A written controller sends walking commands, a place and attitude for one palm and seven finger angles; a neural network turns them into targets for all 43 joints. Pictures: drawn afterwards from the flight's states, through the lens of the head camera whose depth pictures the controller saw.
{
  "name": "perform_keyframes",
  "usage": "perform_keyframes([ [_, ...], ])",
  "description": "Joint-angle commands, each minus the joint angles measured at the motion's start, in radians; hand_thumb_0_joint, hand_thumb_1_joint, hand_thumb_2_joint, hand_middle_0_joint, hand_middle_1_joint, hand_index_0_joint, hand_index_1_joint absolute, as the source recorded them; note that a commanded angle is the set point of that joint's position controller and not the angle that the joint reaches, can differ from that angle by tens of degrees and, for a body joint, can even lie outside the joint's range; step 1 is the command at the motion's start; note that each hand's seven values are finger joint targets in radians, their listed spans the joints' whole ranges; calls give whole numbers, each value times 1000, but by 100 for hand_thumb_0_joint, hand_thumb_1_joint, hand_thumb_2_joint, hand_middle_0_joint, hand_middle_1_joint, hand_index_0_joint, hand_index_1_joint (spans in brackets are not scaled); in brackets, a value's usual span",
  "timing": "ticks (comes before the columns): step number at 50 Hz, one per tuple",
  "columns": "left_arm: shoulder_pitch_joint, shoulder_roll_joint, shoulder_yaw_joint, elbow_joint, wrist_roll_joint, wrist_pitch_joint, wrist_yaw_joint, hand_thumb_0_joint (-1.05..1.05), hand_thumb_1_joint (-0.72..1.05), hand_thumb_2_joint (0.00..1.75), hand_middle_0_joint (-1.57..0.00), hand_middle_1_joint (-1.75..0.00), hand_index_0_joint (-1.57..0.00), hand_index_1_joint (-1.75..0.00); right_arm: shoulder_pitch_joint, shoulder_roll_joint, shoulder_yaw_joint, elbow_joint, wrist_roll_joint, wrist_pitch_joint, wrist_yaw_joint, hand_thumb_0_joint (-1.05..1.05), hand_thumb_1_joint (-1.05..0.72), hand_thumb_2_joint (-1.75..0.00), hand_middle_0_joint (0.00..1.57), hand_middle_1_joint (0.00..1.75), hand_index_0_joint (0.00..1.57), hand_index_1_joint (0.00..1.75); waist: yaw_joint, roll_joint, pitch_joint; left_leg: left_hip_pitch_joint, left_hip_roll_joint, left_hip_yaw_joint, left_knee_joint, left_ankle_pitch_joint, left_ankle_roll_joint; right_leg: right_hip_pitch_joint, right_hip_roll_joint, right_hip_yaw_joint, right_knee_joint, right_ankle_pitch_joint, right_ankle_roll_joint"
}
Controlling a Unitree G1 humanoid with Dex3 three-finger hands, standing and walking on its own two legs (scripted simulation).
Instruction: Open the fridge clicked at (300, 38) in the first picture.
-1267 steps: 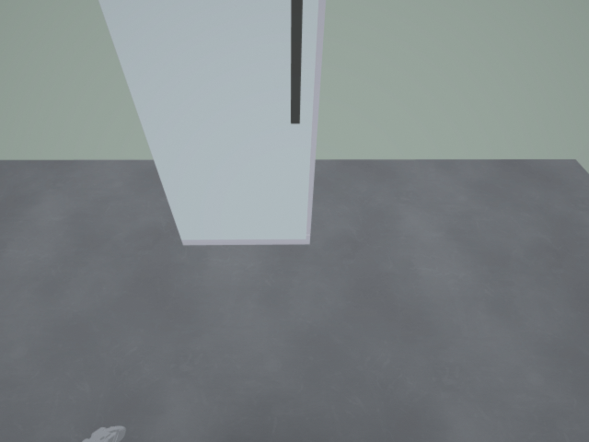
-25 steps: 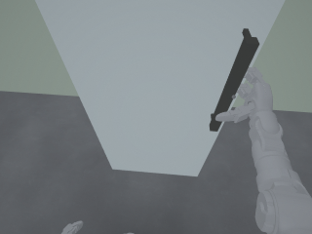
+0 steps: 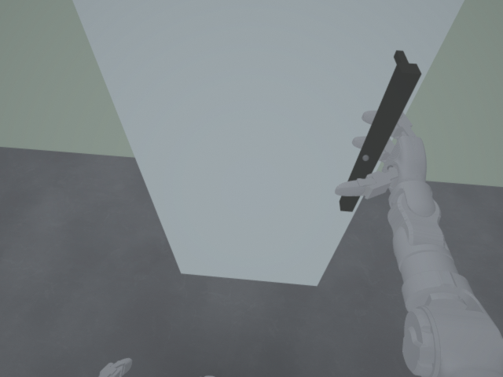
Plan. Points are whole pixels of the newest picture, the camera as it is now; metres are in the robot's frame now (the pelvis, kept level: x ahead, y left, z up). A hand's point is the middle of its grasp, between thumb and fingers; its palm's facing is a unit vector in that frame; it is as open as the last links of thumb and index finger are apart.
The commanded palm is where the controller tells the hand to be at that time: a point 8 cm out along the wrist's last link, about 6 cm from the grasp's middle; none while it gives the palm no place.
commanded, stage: slide the fingers in behind the handle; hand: right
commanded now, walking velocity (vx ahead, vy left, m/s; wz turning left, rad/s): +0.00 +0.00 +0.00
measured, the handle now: (368, 145) +0.51 -0.14 +0.10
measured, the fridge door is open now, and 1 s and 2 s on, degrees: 0 0 1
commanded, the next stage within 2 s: grip the handle and tug to test in 0.48 s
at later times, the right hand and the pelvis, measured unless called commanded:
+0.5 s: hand (364, 154) +0.46 -0.12 +0.12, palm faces -0.03 +1.00 -0.01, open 14.0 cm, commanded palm +0.43 -0.17 +0.12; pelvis +0.00 +0.00 +0.00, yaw +0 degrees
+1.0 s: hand (361, 154) +0.46 -0.12 +0.12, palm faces -0.02 +1.00 -0.01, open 9.9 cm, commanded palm +0.44 -0.17 +0.12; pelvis +0.01 +0.00 +0.00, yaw +0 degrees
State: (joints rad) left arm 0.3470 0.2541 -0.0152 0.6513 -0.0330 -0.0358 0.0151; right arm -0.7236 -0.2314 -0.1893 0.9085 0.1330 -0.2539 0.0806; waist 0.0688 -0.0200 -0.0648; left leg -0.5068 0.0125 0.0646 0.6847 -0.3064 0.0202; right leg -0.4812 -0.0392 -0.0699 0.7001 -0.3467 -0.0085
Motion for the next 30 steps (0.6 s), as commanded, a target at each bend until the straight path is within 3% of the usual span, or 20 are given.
perform_keyframes([
  [1, 26, 132, 50, -102, -4, -39, 5, 0, 90, 90, -20, -30, -20, -30, -513, -103, 48, -235, -7, -91, 3, 0, 50, -30, 30, 120, 30, 120, 27, -2, -307, 126, -31, -36, -84, 244, 2, 132, 41, 53, -89, 171, -17],
  [3, 40, 136, 55, -99, -1, -44, 2, 0, 90, 90, -20, -30, -20, -30, -495, -101, 45, -236, -3, -98, 1, 0, 50, -30, 30, 120, 30, 120, 24, 37, -342, 141, -35, -32, -77, 268, 3, 149, 39, 60, -82, 205, -19],
  [7, 34, 138, 50, -89, -4, -46, 7, 0, 90, 90, -20, -30, -20, -30, -529, -116, 37, -182, -2, -96, 6, 0, 50, -30, 30, 120, 30, 120, 31, 40, -295, 127, -32, -38, -92, 222, 0, 111, 43, 56, -91, 138, -20],
  [8, 42, 142, 51, -84, -2, -45, 10, 0, 90, 90, -20, -30, -20, -30, -537, -132, 24, -164, -1, -96, 5, 0, 50, -30, 30, 120, 30, 120, 40, 79, -286, 131, -32, -39, -97, 214, -4, 101, 42, 55, -88, 132, -24],
  [9, 40, 142, 51, -80, -4, -45, 11, 0, 90, 90, -20, -30, -20, -30, -559, -153, 13, -171, -1, -101, 7, 0, 50, -30, 30, 120, 30, 120, 35, 47, -306, 136, -29, -46, -95, 219, -4, 102, 44, 53, -88, 132, -23],
  [11, 41, 138, 47, -80, -3, -45, 12, 0, 90, 90, -20, -30, -20, -30, -573, -140, 24, -164, -2, -101, 13, 0, 50, -30, 30, 120, 30, 120, 36, 13, -315, 130, -29, -44, -90, 225, -2, 110, 46, 54, -88, 138, -21],
  [13, 51, 143, 47, -77, -1, -44, 13, 0, 90, 90, -20, -30, -20, -30, -550, -170, -8, -125, 3, -98, 14, 0, 50, -30, 30, 120, 30, 120, 31, 54, -315, 149, -29, -44, -91, 227, -3, 90, 46, 54, -85, 141, -23],
  [15, 47, 143, 47, -79, -2, -44, 14, 0, 90, 90, -20, -30, -20, -30, -561, -187, -22, -128, 4, -104, 18, 0, 50, -30, 30, 120, 30, 120, 27, 31, -326, 150, -29, -49, -89, 234, -3, 89, 48, 51, -84, 142, -23],
  [18, 57, 145, 47, -84, 0, -41, 14, 0, 90, 90, -20, -30, -20, -30, -536, -214, -49, -117, 6, -109, 19, 0, 50, -30, 30, 120, 30, 120, 19, 66, -345, 185, -29, -49, -81, 258, -3, 72, 47, 50, -82, 162, -24],
  [20, 56, 146, 45, -81, -1, -37, 14, 0, 90, 90, -20, -30, -20, -30, -558, -229, -55, -104, 4, -107, 23, 0, 50, -30, 30, 120, 30, 120, 28, 34, -312, 161, -29, -52, -84, 260, -5, 64, 46, 46, -82, 156, -23],
  [21, 59, 147, 46, -83, 0, -35, 14, 0, 90, 90, -20, -30, -20, -30, -551, -242, -64, -107, -1, -109, 25, 0, 50, -30, 30, 120, 30, 120, 19, 32, -327, 169, -29, -51, -78, 263, -3, 62, 47, 48, -81, 162, -22],
  [23, 63, 144, 49, -93, 1, -36, 12, 0, 90, 90, -20, -30, -20, -30, -576, -213, -40, -151, 0, -119, 26, 0, 50, -30, 30, 120, 30, 120, 26, 9, -359, 167, -31, -47, -69, 284, 0, 94, 47, 50, -74, 194, -22],
  [25, 66, 144, 53, -96, 1, -36, 9, 0, 90, 90, -20, -30, -20, -30, -527, -214, -57, -160, 6, -121, 25, 0, 50, -30, 30, 120, 30, 120, 13, 10, -394, 175, -34, -42, -61, 317, 1, 118, 44, 49, -71, 231, -18],
  [27, 64, 143, 53, -96, -1, -36, 7, 0, 90, 90, -20, -30, -20, -30, -528, -180, -28, -174, 10, -113, 27, 0, 50, -30, 30, 120, 30, 120, 20, 15, -369, 160, -37, -36, -64, 315, 0, 120, 40, 51, -74, 233, -17],
  [29, 67, 147, 56, -91, -1, -34, 7, 0, 90, 90, -20, -30, -20, -30, -517, -196, -40, -179, 9, -110, 21, 0, 50, -30, 30, 120, 30, 120, 21, 36, -365, 162, -38, -35, -64, 316, 0, 119, 38, 54, -75, 240, -18],
  [30, 65, 146, 57, -94, -1, -31, 6, 0, 90, 90, -20, -30, -20, -30, -497, -197, -42, -183, 5, -106, 19, 0, 45, -32, 30, 121, 30, 121, 13, 0, -364, 154, -37, -34, -64, 312, 2, 125, 38, 52, -76, 242, -16],
])
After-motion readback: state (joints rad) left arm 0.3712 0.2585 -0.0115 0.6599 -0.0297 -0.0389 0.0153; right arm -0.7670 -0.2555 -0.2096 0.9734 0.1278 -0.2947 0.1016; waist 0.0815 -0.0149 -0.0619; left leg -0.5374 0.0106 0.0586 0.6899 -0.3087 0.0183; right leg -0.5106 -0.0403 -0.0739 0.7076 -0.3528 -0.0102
